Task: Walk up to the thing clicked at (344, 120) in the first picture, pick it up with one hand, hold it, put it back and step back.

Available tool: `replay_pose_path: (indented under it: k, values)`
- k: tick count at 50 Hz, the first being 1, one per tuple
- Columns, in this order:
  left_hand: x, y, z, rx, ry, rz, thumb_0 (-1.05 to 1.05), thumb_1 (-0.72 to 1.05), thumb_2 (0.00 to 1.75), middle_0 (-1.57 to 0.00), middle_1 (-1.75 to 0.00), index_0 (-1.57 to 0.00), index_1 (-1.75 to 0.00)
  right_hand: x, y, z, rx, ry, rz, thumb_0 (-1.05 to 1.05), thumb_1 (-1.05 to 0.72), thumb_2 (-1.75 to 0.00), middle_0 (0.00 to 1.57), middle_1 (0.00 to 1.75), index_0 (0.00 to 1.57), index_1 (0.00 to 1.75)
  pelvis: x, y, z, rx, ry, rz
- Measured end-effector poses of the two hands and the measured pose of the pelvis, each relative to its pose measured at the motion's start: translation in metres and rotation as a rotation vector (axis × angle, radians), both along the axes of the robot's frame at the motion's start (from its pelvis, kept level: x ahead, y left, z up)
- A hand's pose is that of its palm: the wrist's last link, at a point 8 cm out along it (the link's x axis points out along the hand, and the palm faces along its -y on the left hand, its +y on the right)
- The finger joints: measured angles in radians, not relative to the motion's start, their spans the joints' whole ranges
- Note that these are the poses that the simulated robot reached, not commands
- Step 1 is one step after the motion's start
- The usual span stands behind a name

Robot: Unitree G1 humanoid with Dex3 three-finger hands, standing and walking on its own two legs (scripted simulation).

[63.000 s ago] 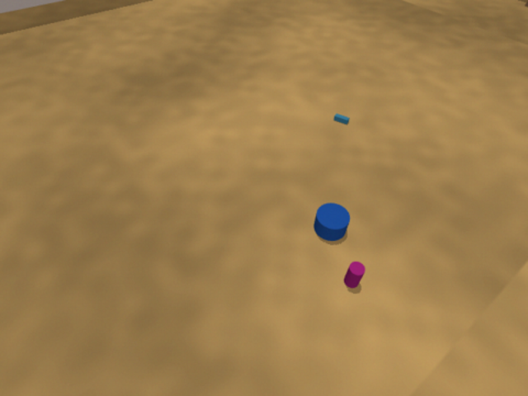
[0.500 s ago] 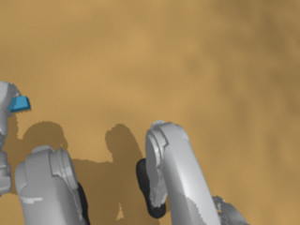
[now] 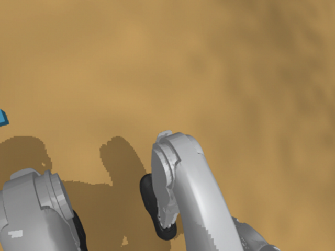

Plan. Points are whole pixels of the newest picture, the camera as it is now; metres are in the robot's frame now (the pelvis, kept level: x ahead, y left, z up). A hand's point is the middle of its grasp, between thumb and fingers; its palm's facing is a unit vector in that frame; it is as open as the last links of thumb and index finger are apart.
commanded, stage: rest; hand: left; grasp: from above
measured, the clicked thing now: out of the picture +0.44 +0.30 -0.27
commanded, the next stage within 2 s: open in 0.58 s
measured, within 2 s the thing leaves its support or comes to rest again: rests again in 0.12 s
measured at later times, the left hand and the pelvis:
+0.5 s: hand out of the picture +0.43 +0.30 -0.24, palm faces -0.43 -0.16 -0.89, open 6.2 cm; pelvis +0.00 +0.00 +0.00, yaw -2 degrees
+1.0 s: hand out of the picture +0.43 +0.30 -0.24, palm faces -0.43 -0.15 -0.89, open 8.1 cm; pelvis -0.01 +0.01 +0.00, yaw -3 degrees
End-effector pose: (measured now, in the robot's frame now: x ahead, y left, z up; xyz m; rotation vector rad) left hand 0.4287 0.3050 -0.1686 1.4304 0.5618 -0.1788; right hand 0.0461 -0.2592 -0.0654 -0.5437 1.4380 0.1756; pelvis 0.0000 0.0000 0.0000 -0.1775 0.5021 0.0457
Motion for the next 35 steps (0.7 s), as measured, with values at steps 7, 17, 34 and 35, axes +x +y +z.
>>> replay_pose_path:
  k: [7,17,34,35]
  values:
    - [0.002,0.000,-0.006,0.003,0.003,-0.004,0.01,0.55,0.00,-1.04,-0.13,-1.09,-0.07,-0.002,0.000,0.005,0.006,0.002,0.029,0.00,-0.91,-0.90,0.20,0.30,0.20,0.30,-0.001,0.002,-0.002,-0.011,-0.013,-0.003]
    - [0.005,-0.005,-0.011,-0.001,-0.010,-0.009,0.01,0.55,0.00,-1.05,-0.13,-1.09,-0.07,-0.001,0.007,0.009,0.039,0.007,0.061,0.00,-0.91,-0.90,0.20,0.30,0.20,0.30,0.000,0.003,0.000,-0.023,-0.019,-0.011]
    - [0.006,-0.001,-0.013,-0.002,0.002,0.029,0.01,0.54,0.00,-1.05,-0.14,-1.09,-0.08,-0.007,0.010,0.013,0.058,-0.001,0.090,0.00,-0.91,-0.90,0.20,0.30,0.20,0.30,-0.004,0.004,-0.001,-0.034,-0.045,-0.017]
    - [0.006,-0.001,-0.013,-0.001,0.003,0.025,0.01,0.54,0.00,-1.05,-0.14,-1.09,-0.08,-0.008,0.010,0.013,0.057,0.001,0.089,0.00,-0.91,-0.90,0.20,0.30,0.20,0.30,-0.004,0.004,-0.001,-0.034,-0.046,-0.018]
